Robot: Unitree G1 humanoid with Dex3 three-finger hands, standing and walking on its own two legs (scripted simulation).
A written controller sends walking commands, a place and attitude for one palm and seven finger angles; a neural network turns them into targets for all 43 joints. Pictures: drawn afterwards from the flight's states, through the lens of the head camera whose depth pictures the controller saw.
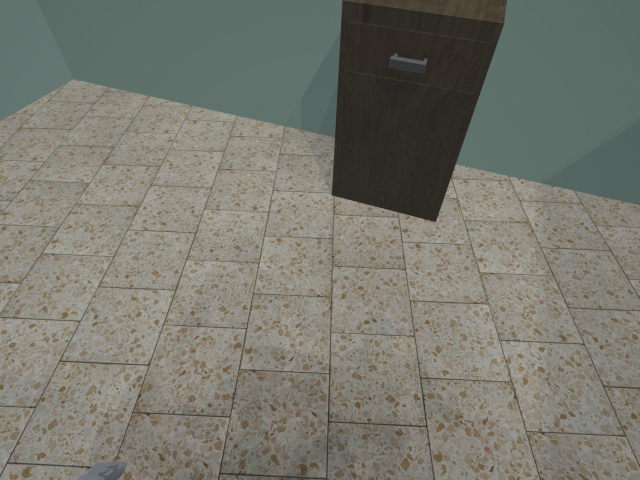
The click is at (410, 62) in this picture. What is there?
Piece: drawer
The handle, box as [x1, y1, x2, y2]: [388, 53, 427, 73]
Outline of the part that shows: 390,57 388,67 422,73 424,71 427,59 420,61 397,57 397,54 395,53 393,56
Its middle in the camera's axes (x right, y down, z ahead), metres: +0.29 -0.58 +1.27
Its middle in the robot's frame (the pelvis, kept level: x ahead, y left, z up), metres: +1.35 -0.23 -0.07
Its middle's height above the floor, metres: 0.70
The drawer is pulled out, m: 0.00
